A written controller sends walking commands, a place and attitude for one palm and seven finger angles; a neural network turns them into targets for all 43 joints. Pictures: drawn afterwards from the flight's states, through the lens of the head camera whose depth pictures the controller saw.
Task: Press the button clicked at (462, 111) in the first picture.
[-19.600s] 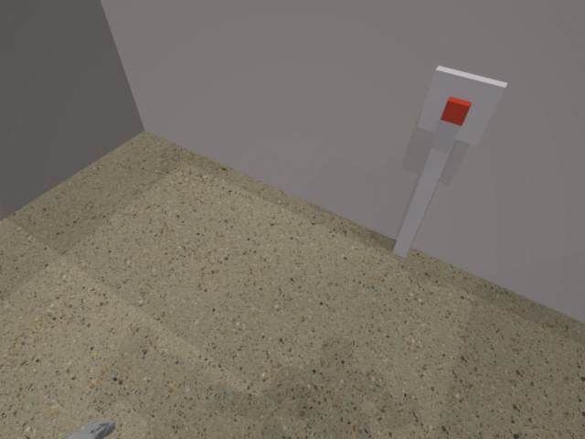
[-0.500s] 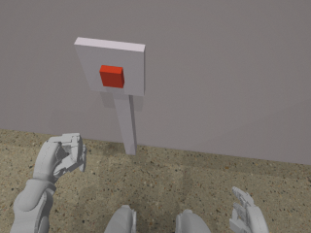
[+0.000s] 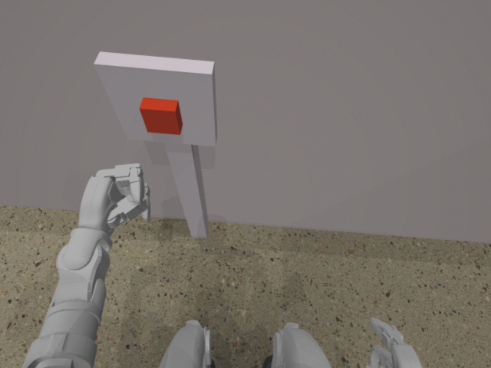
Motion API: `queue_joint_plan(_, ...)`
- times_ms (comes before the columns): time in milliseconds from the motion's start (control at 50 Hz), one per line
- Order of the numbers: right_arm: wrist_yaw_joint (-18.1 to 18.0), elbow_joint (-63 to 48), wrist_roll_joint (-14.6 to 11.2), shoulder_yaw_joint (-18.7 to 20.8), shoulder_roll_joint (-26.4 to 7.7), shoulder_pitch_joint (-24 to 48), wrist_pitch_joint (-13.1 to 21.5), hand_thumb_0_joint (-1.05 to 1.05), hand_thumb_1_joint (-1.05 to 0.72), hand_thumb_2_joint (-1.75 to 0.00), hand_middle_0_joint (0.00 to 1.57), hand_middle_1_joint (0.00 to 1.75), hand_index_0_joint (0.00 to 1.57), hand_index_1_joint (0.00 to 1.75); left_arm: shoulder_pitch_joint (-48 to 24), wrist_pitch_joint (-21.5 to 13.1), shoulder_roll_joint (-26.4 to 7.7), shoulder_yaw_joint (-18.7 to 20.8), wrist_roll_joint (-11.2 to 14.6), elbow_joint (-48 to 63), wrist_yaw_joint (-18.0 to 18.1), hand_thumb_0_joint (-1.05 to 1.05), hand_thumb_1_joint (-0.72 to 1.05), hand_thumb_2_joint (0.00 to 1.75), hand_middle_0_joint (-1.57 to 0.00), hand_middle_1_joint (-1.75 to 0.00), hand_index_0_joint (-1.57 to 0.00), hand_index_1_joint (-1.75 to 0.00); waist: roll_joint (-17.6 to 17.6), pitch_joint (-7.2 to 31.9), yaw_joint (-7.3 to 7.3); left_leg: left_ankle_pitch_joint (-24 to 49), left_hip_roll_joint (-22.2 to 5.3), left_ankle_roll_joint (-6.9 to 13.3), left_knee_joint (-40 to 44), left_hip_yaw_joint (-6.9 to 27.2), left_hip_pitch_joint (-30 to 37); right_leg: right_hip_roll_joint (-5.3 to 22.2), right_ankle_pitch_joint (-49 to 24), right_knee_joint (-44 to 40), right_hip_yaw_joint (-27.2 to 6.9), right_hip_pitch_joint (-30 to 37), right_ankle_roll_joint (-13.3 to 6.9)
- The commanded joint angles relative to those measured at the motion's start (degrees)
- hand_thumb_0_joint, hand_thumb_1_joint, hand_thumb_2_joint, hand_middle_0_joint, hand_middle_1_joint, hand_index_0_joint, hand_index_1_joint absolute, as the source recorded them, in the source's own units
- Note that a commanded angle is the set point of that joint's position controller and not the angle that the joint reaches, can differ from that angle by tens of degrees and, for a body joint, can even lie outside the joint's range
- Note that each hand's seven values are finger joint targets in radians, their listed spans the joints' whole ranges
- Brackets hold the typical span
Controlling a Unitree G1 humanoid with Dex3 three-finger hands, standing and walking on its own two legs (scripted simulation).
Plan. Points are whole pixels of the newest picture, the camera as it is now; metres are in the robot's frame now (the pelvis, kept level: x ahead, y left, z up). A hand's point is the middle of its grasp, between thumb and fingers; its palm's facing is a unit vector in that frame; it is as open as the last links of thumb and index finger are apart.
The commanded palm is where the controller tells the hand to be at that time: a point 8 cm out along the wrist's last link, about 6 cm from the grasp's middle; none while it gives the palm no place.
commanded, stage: aim a knuckle at the button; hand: left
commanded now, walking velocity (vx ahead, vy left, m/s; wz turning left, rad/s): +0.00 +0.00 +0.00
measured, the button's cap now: (162, 115) +0.52 +0.16 +0.06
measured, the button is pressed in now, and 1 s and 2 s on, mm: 0 0 14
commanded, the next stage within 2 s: press the button with the knuckle in 1.04 s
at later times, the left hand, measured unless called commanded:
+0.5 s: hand (171, 163) +0.45 +0.14 +0.02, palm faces -0.08 -1.00 -0.03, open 3.1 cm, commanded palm +0.42 +0.19 +0.03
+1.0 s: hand (172, 170) +0.43 +0.13 +0.02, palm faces -0.07 -1.00 -0.04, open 3.1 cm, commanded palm +0.41 +0.19 +0.03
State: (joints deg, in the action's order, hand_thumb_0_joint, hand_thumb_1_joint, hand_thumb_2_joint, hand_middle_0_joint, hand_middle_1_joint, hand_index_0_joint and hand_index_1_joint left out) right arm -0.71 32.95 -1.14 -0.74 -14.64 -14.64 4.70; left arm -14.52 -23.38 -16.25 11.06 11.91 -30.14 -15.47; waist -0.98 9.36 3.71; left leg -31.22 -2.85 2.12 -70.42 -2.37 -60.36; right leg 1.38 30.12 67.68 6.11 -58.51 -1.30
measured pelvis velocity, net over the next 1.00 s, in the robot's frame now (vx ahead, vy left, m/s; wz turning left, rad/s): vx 0.00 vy -0.01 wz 0.00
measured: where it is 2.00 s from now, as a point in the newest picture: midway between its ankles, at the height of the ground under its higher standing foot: outside the picture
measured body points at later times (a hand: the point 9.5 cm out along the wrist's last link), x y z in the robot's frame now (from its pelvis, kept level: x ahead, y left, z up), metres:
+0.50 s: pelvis +0.00 +0.00 -0.01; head +0.13 +0.01 +0.42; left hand +0.44 +0.19 +0.03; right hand +0.06 -0.26 -0.13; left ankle +0.02 +0.10 -0.63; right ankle +0.02 -0.11 -0.63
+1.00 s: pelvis +0.00 -0.01 -0.01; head +0.12 +0.00 +0.43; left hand +0.43 +0.19 +0.03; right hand +0.09 -0.27 -0.12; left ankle +0.02 +0.10 -0.63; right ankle +0.02 -0.11 -0.63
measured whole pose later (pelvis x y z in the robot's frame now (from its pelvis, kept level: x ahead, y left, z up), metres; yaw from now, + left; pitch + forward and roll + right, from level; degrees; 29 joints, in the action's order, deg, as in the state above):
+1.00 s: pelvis +0.00 -0.01 -0.01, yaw +0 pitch +23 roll -2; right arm 1.1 34.3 -0.1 0.0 -14.6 -14.6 -2.2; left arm -32.6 -29.9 -15.7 12.1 7.1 -50.5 -10.0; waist -1.0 9.4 5.6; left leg -30.8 -3.0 1.5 -71.3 -2.5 -63.8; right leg 1.2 30.1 69.5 5.7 -62.6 -2.0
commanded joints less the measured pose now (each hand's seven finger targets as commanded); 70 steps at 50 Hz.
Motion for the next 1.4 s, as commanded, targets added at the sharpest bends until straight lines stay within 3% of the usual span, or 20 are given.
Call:
queue_joint_plan(0, -0.59, -5.14, 0.17, 3.54, -9.17, -3.43, 1.13, 0.0, -0.9, -0.9, 0.2, 0.3, 0.2, 0.3, -19.51, -4.57, -8.24, 2.86, -0.19, 7.55, 1.17, 0.0, 0.9, 0.9, -1.3, -1.5, -1.3, -1.5, -1.77, 21.48, 0.88, 19.49, 1.63, -0.98, 8.9, 4.9, 15.97, -1.99, -16.56, -7.7, -4.03, 9.38, -0.16)
queue_joint_plan(280, 0.35, -2.38, 1.16, 3.71, -9.43, -6.6, -2.55, 0.0, -0.9, -0.9, 0.2, 0.3, 0.2, 0.3, -37.37, -7.8, -9.65, 3.89, -3.27, -6.37, 4.32, 0.0, 0.9, 0.9, -1.3, -1.5, -1.3, -1.5, -2.65, 24.59, 3.03, 20.25, 1.67, -1.23, 7.06, 5.62, 15.74, -2.25, -16.38, -5.97, -4.0, 5.6, -0.34)
queue_joint_plan(320, 0.57, -1.61, 1.32, 3.69, -9.19, -7.13, -2.87, 0.0, -0.9, -0.9, 0.2, 0.3, 0.2, 0.3, -42.76, -8.38, -7.41, 1.7, -3.93, -7.58, 4.83, 0.0, 0.9, 0.9, -1.3, -1.5, -1.3, -1.5, -5.41, 25.13, 4.11, 20.75, 1.51, -1.51, 6.8, 6.12, 17.61, -2.18, -15.72, -5.52, -3.69, 2.68, -0.37)
queue_joint_plan(400, 1.12, -2.41, 1.6, 3.89, -9.72, -7.93, -4.16, 0.0, -0.9, -0.9, 0.2, 0.3, 0.2, 0.3, -36.5, -8.59, -11.2, 6.13, -4.25, -10.23, 5.27, 0.0, 0.9, 0.9, -1.3, -1.5, -1.3, -1.5, -3.65, 28.76, 1.75, 23.98, 1.67, -1.41, 6.84, 5.41, 16.91, -2.31, -19.09, -5.08, -4.01, 6.74, -0.48)
queue_joint_plan(440, 1.55, -3.09, 1.42, 3.97, -9.3, -7.9, -4.97, 0.0, -0.9, -0.9, 0.2, 0.3, 0.2, 0.3, -35.04, -8.33, -9.26, 4.77, -4.19, -9.83, 5.14, 0.0, 0.9, 0.9, -1.3, -1.5, -1.3, -1.5, -2.62, 27.71, 1.77, 23.37, 1.74, -1.36, 7.18, 4.92, 16.03, -2.35, -19.53, -5.61, -4.12, 8.05, -0.28)
queue_joint_plan(480, 1.52, -3.29, 1.35, 3.91, -9.54, -8.22, -5.55, 0.0, -0.9, -0.9, 0.2, 0.3, 0.2, 0.3, -34.03, -7.95, -11.06, 6.36, -4.19, -11.13, 5.42, 0.0, 0.9, 0.9, -1.3, -1.5, -1.3, -1.5, 0.1, 26.15, 2.05, 21.41, 1.87, -0.98, 7.26, 4.57, 13.06, -2.56, -19.41, -6.05, -4.5, 9.72, -0.18)
queue_joint_plan(540, 1.46, -3.8, 1.21, 3.94, -9.06, -7.95, -5.79, 0.0, -0.9, -0.9, 0.2, 0.3, 0.2, 0.3, -35.04, -9.32, -10.92, 6.03, -3.92, -6.03, 5.49, 0.0, 0.9, 0.9, -1.3, -1.5, -1.3, -1.5, -1.7, 27.98, 1.52, 21.74, 1.92, -1.01, 7.71, 4.15, 14.41, -2.4, -20.5, -6.31, -4.91, 11.25, -0.1)
queue_joint_plan(600, 1.53, -3.65, 1.1, 4.2, -8.88, -7.71, -5.68, 0.0, -0.9, -0.9, 0.2, 0.3, 0.2, 0.3, -33.41, -10.22, -9.3, 4.49, -3.55, -2.85, 5.53, 0.0, 0.9, 0.9, -1.3, -1.5, -1.3, -1.5, -2.96, 28.92, 1.68, 24.01, 1.66, -1.21, 7.78, 4.3, 17.23, -2.49, -21.74, -6.5, -4.79, 10.6, -0.12)
queue_joint_plan(680, 1.21, -2.27, 1.07, 4.12, -9.03, -7.71, -5.55, 0.0, -0.9, -0.9, 0.2, 0.3, 0.2, 0.3, -36.29, -9.8, -7.67, 2.77, -3.72, -6.05, 5.83, 0.0, 0.9, 0.9, -1.3, -1.5, -1.3, -1.5, -1.18, 22.44, 3.62, 18.3, 1.85, -0.86, 8.0, 4.31, 14.38, -2.48, -17.21, -7.93, -4.71, 8.03, 0.08)
queue_joint_plan(720, 0.97, -2.19, 1.11, 4.07, -9.09, -7.43, -5.47, 0.0, -0.9, -0.9, 0.2, 0.3, 0.2, 0.3, -36.63, -10.2, -9.43, 4.25, -4.02, -6.76, 6.0, 0.0, 0.9, 0.9, -1.3, -1.5, -1.3, -1.5, -1.37, 23.53, 3.06, 17.33, 2.04, -0.85, 7.89, 4.1, 13.93, -2.34, -16.6, -7.94, -5.08, 8.66, 0.08)
queue_joint_plan(800, 1.0, -2.19, 1.16, 4.03, -8.8, -6.82, -5.15, 0.0, -0.9, -0.9, 0.2, 0.3, 0.2, 0.3, -36.66, -10.91, -7.26, 2.36, -3.97, -6.89, 5.65, 0.0, 0.9, 0.9, -1.3, -1.5, -1.3, -1.5, -3.93, 25.09, 2.94, 19.43, 1.97, -1.14, 7.78, 4.47, 16.79, -2.29, -17.52, -7.45, -4.79, 7.24, -0.19)
queue_joint_plan(860, 0.94, -2.19, 1.17, 3.94, -8.98, -6.58, -5.28, 0.0, -0.9, -0.9, 0.2, 0.3, 0.2, 0.3, -37.71, -10.58, -8.32, 2.9, -4.09, -8.92, 5.57, 0.0, 0.9, 0.9, -1.3, -1.5, -1.3, -1.5, -0.98, 23.55, 3.25, 16.94, 2.29, -0.84, 7.5, 4.2, 13.44, -2.19, -16.56, -7.72, -5.17, 8.75, 0.07)
queue_joint_plan(1020, 0.96, -3.27, 1.11, 3.81, -8.85, -5.9, -5.59, 0.0, -0.9, -0.9, 0.2, 0.3, 0.2, 0.3, -36.86, -10.6, -9.81, 4.39, -4.04, -8.27, 5.45, 0.0, 0.9, 0.9, -1.3, -1.5, -1.3, -1.5, -1.41, 25.77, 2.22, 18.3, 2.48, -0.77, 6.79, 3.65, 12.62, -2.09, -18.9, -7.02, -5.83, 10.72, 0.08)
queue_joint_plan(1080, 1.07, -3.36, 1.03, 3.86, -8.7, -5.91, -5.46, 0.0, -0.9, -0.9, 0.2, 0.3, 0.2, 0.3, -37.32, -10.51, -7.25, 2.09, -3.67, -7.04, 5.2, 0.0, 0.9, 0.9, -1.3, -1.5, -1.3, -1.5, -3.0, 25.42, 2.94, 18.85, 2.32, -0.86, 6.91, 3.99, 14.35, -2.21, -18.58, -7.09, -5.44, 9.04, -0.06)
queue_joint_plan(1120, 0.82, -2.76, 0.99, 3.96, -9.1, -6.21, -5.64, 0.0, -0.9, -0.9, 0.2, 0.3, 0.2, 0.3, -37.22, -10.36, -10.28, 4.51, -3.89, -8.01, 5.43, 0.0, 0.9, 0.9, -1.3, -1.5, -1.3, -1.5, -1.16, 25.54, 2.66, 18.5, 2.19, -0.87, 6.7, 4.05, 13.43, -2.24, -18.58, -7.14, -5.62, 9.75, 0.1)
queue_joint_plan(1140, 0.81, -2.78, 1.0, 3.68, -8.77, -6.01, -5.58, 0.0, -0.9, -0.9, 0.2, 0.3, 0.2, 0.3, -39.13, -10.29, -8.69, 2.8, -3.85, -7.96, 5.31, 0.0, 0.9, 0.9, -1.3, -1.5, -1.3, -1.5, -1.8, 24.52, 3.42, 17.34, 2.42, -0.71, 6.77, 3.82, 12.57, -2.15, -17.91, -7.51, -5.8, 9.68, 0.26)
queue_joint_plan(1180, 0.46, -2.24, 1.1, 3.68, -9.02, -6.35, -5.36, 0.0, -0.9, -0.9, 0.2, 0.3, 0.2, 0.3, -41.58, -10.5, -10.97, 4.6, -3.96, -8.76, 5.59, 0.0, 0.9, 0.9, -1.3, -1.5, -1.3, -1.5, -0.44, 24.43, 3.67, 15.92, 2.43, -0.53, 6.39, 3.98, 11.25, -2.23, -16.64, -7.52, -6.03, 9.89, 0.19)
queue_joint_plan(1220, 0.3, -1.91, 1.16, 3.61, -8.85, -6.5, -5.22, 0.0, -0.9, -0.9, 0.2, 0.3, 0.2, 0.3, -42.44, -10.82, -11.33, 4.92, -4.25, -9.3, 5.59, 0.0, 0.9, 0.9, -1.3, -1.5, -1.3, -1.5, -2.67, 25.9, 3.24, 17.23, 2.42, -0.74, 6.3, 4.03, 12.43, -2.18, -17.48, -7.07, -5.98, 9.46, 0.09)
queue_joint_plan(1280, 0.42, -1.17, 1.39, 3.61, -8.96, -7.19, -5.0, 0.0, -0.9, -0.9, 0.2, 0.3, 0.2, 0.3, -45.26, -10.8, -10.16, 3.73, -4.25, -11.13, 5.27, 0.0, 0.9, 0.9, -1.3, -1.5, -1.3, -1.5, -3.74, 25.93, 4.33, 17.37, 2.34, -0.7, 6.0, 4.42, 13.41, -2.3, -16.76, -7.01, -5.6, 7.58, 0.02)
queue_joint_plan(1380, 0.75, -1.36, 1.5, 3.67, -9.3, -8.12, -5.63, 0.0, -0.9, -0.9, 0.2, 0.3, 0.2, 0.3, -43.03, -9.85, -11.34, 5.56, -4.15, -14.9, 4.85, 0.0, 0.9, 0.9, -1.3, -1.5, -1.3, -1.5, -2.45, 26.72, 3.63, 19.13, 2.34, -0.65, 5.99, 4.34, 12.67, -2.46, -18.54, -6.75, -5.48, 8.85, -0.04)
